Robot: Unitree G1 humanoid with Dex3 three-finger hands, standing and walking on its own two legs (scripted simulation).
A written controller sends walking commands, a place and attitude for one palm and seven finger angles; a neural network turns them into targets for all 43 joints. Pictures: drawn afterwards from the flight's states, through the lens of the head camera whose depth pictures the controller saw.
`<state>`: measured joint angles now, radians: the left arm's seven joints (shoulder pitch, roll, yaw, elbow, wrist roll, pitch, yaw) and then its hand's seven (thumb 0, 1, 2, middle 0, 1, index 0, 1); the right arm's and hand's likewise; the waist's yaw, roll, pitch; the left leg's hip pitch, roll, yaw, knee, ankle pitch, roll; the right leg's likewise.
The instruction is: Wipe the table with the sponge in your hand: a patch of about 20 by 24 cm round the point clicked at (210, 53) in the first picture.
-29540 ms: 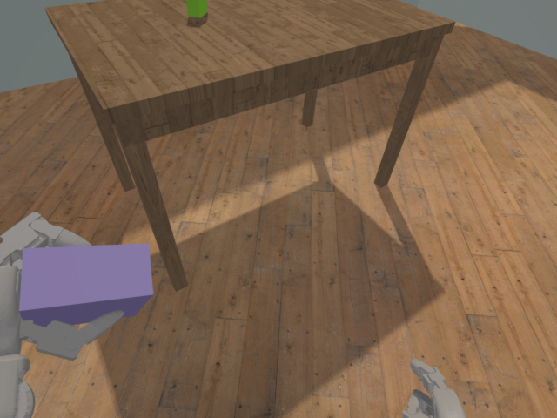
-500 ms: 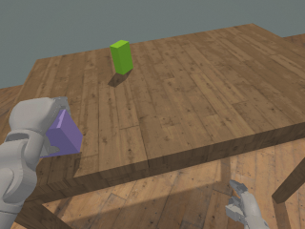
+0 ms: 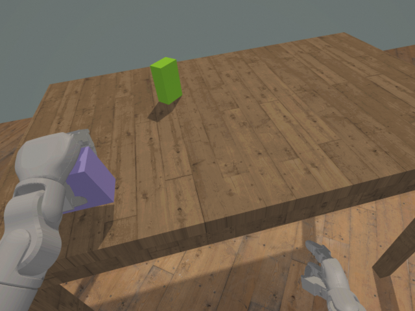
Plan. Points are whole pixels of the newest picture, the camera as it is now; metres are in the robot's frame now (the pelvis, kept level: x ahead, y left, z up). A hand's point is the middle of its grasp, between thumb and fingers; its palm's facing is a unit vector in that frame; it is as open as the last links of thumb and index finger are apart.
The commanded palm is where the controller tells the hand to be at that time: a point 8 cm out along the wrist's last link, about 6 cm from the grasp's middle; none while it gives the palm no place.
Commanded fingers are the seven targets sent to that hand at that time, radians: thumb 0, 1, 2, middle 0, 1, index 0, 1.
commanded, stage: wipe forward along the first lane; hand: left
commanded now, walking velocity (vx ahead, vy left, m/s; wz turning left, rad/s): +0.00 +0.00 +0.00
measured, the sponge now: (78, 186) +0.26 +0.30 +0.13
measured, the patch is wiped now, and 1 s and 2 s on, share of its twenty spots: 0.00 0.35 0.45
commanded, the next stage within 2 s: slide across to the middle lane in 1.72 s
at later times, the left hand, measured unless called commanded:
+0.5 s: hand (77, 170) +0.29 +0.32 +0.15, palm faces +0.04 -0.02 -1.00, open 9.9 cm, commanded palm +0.25 +0.32 +0.21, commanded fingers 0.00 0.10 1.30 -1.20 -1.60 -1.20 -1.60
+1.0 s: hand (82, 159) +0.32 +0.33 +0.14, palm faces -0.01 +0.01 -1.00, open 9.9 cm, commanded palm +0.30 +0.33 +0.19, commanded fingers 0.00 0.10 1.30 -1.20 -1.60 -1.20 -1.60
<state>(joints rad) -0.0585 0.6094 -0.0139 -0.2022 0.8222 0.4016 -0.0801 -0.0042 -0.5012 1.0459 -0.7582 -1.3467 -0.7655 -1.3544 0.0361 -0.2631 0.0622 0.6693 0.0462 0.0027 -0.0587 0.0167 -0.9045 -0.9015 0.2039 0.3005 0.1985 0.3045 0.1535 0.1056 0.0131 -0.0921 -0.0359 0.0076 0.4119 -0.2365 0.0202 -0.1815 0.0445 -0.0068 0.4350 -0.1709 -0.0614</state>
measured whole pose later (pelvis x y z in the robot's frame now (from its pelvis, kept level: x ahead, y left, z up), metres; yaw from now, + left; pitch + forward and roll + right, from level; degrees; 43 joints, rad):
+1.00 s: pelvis +0.01 +0.00 +0.00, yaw +2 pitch -1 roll +0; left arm -0.32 0.62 -0.02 0.26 0.90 0.26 -0.12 0.00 -0.50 1.05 -0.76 -1.35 -0.77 -1.36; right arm 0.12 -0.29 0.04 0.68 0.07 0.03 -0.09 0.02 -0.91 -0.90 0.20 0.30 0.20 0.30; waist 0.09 0.10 -0.01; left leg -0.17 -0.04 -0.03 0.42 -0.24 0.02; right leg -0.23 0.04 -0.05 0.41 -0.17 -0.06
